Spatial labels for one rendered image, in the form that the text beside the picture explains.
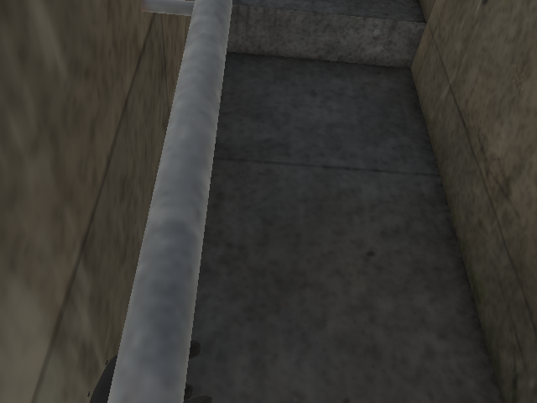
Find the left robot hand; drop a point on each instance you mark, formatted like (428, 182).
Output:
(102, 390)

